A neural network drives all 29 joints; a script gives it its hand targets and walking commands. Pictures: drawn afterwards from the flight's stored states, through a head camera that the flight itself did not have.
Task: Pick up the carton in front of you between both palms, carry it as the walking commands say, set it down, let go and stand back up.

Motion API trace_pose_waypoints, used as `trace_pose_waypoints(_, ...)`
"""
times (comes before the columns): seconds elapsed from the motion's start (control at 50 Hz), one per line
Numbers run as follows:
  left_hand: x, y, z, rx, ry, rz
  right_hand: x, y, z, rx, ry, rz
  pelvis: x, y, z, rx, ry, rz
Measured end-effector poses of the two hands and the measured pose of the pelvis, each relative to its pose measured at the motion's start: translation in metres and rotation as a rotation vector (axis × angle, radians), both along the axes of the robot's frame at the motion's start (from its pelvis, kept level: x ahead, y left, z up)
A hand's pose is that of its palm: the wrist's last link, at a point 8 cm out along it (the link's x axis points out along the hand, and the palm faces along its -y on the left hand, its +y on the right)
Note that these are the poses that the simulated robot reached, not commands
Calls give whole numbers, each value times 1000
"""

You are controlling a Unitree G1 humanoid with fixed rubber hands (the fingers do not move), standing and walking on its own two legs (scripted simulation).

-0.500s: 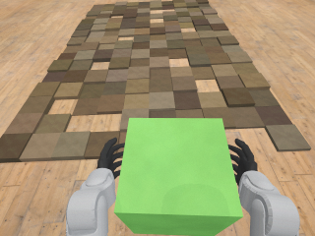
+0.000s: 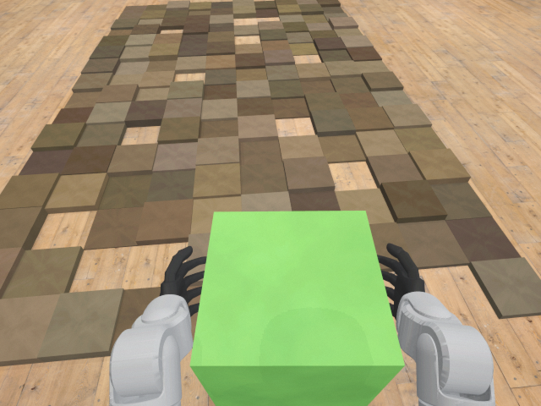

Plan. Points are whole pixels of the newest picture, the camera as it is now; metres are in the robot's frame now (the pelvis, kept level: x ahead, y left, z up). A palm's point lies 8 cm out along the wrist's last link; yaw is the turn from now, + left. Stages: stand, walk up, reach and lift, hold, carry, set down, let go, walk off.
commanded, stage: carry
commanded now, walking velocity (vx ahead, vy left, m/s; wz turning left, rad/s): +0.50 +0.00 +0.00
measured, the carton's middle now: (289, 318) +0.24 +0.00 +0.01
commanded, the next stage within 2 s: none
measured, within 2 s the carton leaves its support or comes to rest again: neither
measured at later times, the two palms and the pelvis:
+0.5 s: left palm (215, 102) +0.63 +0.13 +0.13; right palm (364, 104) +0.65 -0.17 +0.12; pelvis +0.33 -0.03 +0.01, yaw +1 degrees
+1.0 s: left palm (221, 12) +1.02 +0.15 +0.17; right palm (334, 12) +1.00 -0.15 +0.18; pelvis +0.65 +0.03 +0.04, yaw +0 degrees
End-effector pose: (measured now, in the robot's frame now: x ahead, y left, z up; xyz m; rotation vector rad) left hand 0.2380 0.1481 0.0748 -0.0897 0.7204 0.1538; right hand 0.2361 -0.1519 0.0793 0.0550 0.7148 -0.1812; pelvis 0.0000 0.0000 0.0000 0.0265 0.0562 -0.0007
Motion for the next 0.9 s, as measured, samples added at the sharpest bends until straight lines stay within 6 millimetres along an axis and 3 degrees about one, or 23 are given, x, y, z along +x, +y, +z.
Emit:
trace_pose_waypoints(0.14, 83, 6, 23, -2, -5, -36, 73, 6, 25, -5, -3, -38, 81, 12, 30, -44, 14, -10)
trace_pose_waypoints(0.28, 178, 8, 43, 10, -76, 0, 180, 7, 45, -5, -74, 5, 177, 4, 34, -48, 7, 5)
trace_pose_waypoints(0.36, 251, 0, 49, 25, -123, 23, 258, -1, 45, 14, -122, 22, 236, -6, 23, -28, 0, 11)
trace_pose_waypoints(0.44, 339, -14, 56, 59, -166, 23, 347, -15, 40, 57, -164, 21, 297, -18, 7, -56, 11, 18)
trace_pose_waypoints(0.48, 379, -18, 59, 71, -163, 31, 390, -19, 40, 40, -163, 47, 317, -24, 6, -60, 16, 22)
trace_pose_waypoints(0.54, 424, -15, 62, 61, -132, 71, 445, -17, 46, 44, -134, 66, 343, -30, 17, -46, 30, 17)
trace_pose_waypoints(0.64, 498, -5, 88, 32, -185, 113, 527, -6, 74, 101, -181, 37, 394, -30, 33, -27, 36, 11)
trace_pose_waypoints(0.74, 585, 3, 117, 12, -257, 93, 606, 0, 107, 65, -256, 9, 463, -18, 37, -28, 40, 1)
trace_pose_waypoints(0.82, 660, 3, 118, -19, -255, 27, 662, 1, 119, 37, -257, -27, 530, 1, 27, -30, 13, 1)
trace_pose_waypoints(0.9, 723, -2, 108, -38, -180, -34, 703, -2, 109, 18, -179, -87, 588, 17, 27, -45, -1, 5)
